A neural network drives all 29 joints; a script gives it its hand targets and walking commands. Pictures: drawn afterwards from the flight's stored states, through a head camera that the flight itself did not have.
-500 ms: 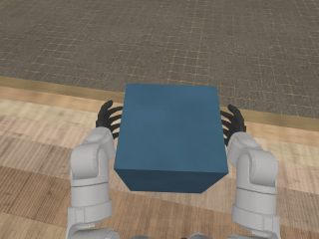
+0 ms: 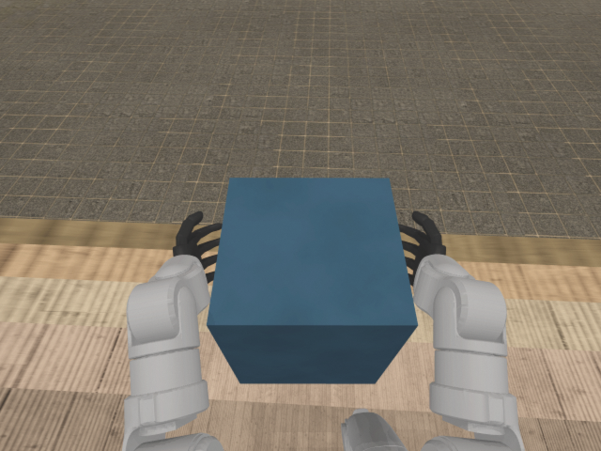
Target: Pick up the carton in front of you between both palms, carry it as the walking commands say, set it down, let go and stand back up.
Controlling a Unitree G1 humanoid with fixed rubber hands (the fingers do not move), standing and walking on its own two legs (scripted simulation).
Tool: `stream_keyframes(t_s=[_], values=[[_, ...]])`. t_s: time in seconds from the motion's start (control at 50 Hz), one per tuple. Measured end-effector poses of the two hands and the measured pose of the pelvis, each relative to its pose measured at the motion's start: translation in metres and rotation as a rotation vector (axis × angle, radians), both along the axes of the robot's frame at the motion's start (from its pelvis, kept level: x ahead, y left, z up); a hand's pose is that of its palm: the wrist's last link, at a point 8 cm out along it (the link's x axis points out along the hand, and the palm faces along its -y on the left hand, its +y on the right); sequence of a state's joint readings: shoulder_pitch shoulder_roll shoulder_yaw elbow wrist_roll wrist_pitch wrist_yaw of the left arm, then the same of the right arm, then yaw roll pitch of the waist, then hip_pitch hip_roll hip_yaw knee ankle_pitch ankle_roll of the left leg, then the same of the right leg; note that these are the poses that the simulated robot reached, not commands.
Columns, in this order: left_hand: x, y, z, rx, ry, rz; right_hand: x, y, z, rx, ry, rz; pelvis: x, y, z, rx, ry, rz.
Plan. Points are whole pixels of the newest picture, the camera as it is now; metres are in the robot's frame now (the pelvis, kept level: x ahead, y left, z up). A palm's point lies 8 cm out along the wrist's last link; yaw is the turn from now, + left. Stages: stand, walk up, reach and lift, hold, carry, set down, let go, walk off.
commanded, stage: carry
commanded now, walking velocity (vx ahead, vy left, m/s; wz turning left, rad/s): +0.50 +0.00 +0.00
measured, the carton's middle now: (308, 289) +0.33 -0.02 +0.01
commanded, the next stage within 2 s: none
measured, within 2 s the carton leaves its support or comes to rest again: neither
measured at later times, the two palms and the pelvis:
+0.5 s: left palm (231, 173) +0.66 +0.12 -0.06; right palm (369, 165) +0.67 -0.18 -0.07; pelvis +0.35 -0.06 -0.13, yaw -1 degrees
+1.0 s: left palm (258, 120) +1.06 +0.08 -0.21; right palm (354, 116) +1.05 -0.23 -0.20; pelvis +0.73 -0.07 -0.29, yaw -1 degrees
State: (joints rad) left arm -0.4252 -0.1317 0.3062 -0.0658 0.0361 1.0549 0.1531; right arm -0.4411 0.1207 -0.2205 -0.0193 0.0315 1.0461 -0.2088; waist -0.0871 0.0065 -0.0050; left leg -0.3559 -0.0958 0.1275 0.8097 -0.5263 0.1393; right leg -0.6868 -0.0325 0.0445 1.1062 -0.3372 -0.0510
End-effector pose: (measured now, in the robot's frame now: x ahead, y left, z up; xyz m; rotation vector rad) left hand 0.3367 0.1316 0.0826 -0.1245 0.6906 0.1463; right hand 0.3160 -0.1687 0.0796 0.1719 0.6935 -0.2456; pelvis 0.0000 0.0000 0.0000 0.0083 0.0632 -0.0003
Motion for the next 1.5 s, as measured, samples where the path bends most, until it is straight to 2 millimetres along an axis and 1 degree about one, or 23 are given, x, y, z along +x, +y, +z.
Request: stream_keyframes(t_s=[0.08, 0.14, 0.2, 0.24, 0.26, 0.36, 0.44, 0.54, 0.6, 0.66, 0.7, 0.74, 0.82, 0.86, 0.96, 1.0, 1.04, 1.08, 1.14, 1.24, 1.32, 1.42, 1.5], values=[[0.046, 0.000, -0.027, 0.001, 0.004, 0.021, 0.055, 0.000, -0.027, 0.008, 0.005, 0.018, 0.052, -0.007, -0.013, -0.003, 0.012, 0.009], [0.089, -0.005, -0.046, 0.001, -0.029, 0.020, 0.101, -0.005, -0.042, -0.007, -0.027, 0.027, 0.098, -0.017, -0.031, 0.014, 0.010, 0.012], [0.138, -0.012, -0.063, 0.009, -0.088, 0.028, 0.155, -0.012, -0.060, -0.017, -0.085, 0.047, 0.151, -0.029, -0.061, 0.026, -0.006, 0.013], [0.169, -0.010, -0.075, 0.026, -0.134, 0.060, 0.196, -0.011, -0.074, -0.034, -0.134, 0.097, 0.186, -0.038, -0.089, 0.029, -0.020, 0.006], [0.181, -0.009, -0.082, 0.041, -0.138, 0.069, 0.213, -0.010, -0.082, -0.046, -0.140, 0.114, 0.199, -0.039, -0.097, 0.003, -0.026, -0.015], [0.233, -0.006, -0.120, 0.033, -0.049, 0.109, 0.274, -0.007, -0.117, -0.055, -0.053, 0.125, 0.266, -0.054, -0.114, 0.008, -0.022, 0.006], [0.283, -0.010, -0.135, 0.032, -0.024, 0.113, 0.321, -0.010, -0.138, -0.017, -0.028, 0.115, 0.311, -0.057, -0.120, -0.002, -0.022, 0.000], [0.359, -0.016, -0.144, 0.027, -0.067, 0.088, 0.386, -0.017, -0.152, -0.026, -0.071, 0.091, 0.379, -0.054, -0.137, -0.006, -0.021, -0.020], [0.409, -0.017, -0.152, 0.036, -0.103, 0.070, 0.431, -0.018, -0.162, -0.031, -0.106, 0.079, 0.429, -0.049, -0.156, -0.016, -0.027, -0.025], [0.467, -0.019, -0.166, 0.042, -0.158, 0.036, 0.483, -0.020, -0.174, -0.036, -0.161, 0.055, 0.485, -0.043, -0.189, -0.028, -0.055, -0.014], [0.508, -0.025, -0.179, 0.067, -0.182, -0.008, 0.513, -0.026, -0.186, -0.044, -0.180, 0.030, 0.518, -0.039, -0.212, -0.006, -0.056, -0.028], [0.542, -0.032, -0.195, 0.099, -0.164, -0.036, 0.537, -0.034, -0.203, -0.040, -0.157, 0.006, 0.546, -0.036, -0.227, -0.002, -0.047, -0.027], [0.595, -0.045, -0.234, 0.067, -0.065, -0.038, 0.580, -0.047, -0.239, -0.045, -0.056, -0.021, 0.597, -0.037, -0.239, 0.030, -0.038, -0.015], [0.619, -0.049, -0.252, 0.048, -0.035, -0.031, 0.608, -0.051, -0.252, -0.032, -0.029, -0.027, 0.623, -0.041, -0.245, 0.020, -0.033, -0.010], [0.693, -0.055, -0.280, 0.019, -0.074, 0.006, 0.696, -0.058, -0.272, -0.027, -0.070, -0.007, 0.698, -0.057, -0.271, 0.016, -0.022, 0.001], [0.726, -0.056, -0.289, 0.027, -0.111, 0.023, 0.737, -0.059, -0.282, -0.030, -0.108, 0.021, 0.735, -0.066, -0.290, 0.016, -0.027, -0.012], [0.758, -0.054, -0.300, 0.030, -0.158, 0.053, 0.781, -0.056, -0.295, -0.044, -0.158, 0.072, 0.774, -0.077, -0.316, 0.023, -0.038, -0.018], [0.786, -0.051, -0.316, 0.045, -0.161, 0.072, 0.820, -0.055, -0.312, -0.078, -0.165, 0.098, 0.806, -0.083, -0.336, -0.006, -0.031, -0.034], [0.822, -0.050, -0.347, 0.049, -0.102, 0.090, 0.863, -0.055, -0.342, -0.094, -0.108, 0.102, 0.849, -0.092, -0.353, -0.007, -0.014, -0.036], [0.888, -0.054, -0.392, 0.033, -0.004, 0.098, 0.921, -0.059, -0.394, -0.041, -0.011, 0.085, 0.919, -0.096, -0.370, -0.022, -0.023, -0.034], [0.962, -0.060, -0.413, 0.026, -0.047, 0.070, 0.982, -0.064, -0.420, -0.027, -0.054, 0.059, 0.983, -0.092, -0.398, -0.025, -0.030, -0.038], [1.072, -0.075, -0.445, 0.048, -0.145, -0.024, 1.068, -0.077, -0.451, -0.032, -0.145, 0.004, 1.078, -0.083, -0.455, 0.000, -0.061, -0.023], [1.137, -0.094, -0.475, 0.111, -0.087, -0.075, 1.113, -0.096, -0.484, -0.035, -0.078, -0.060, 1.141, -0.077, -0.473, 0.019, -0.055, -0.052]])
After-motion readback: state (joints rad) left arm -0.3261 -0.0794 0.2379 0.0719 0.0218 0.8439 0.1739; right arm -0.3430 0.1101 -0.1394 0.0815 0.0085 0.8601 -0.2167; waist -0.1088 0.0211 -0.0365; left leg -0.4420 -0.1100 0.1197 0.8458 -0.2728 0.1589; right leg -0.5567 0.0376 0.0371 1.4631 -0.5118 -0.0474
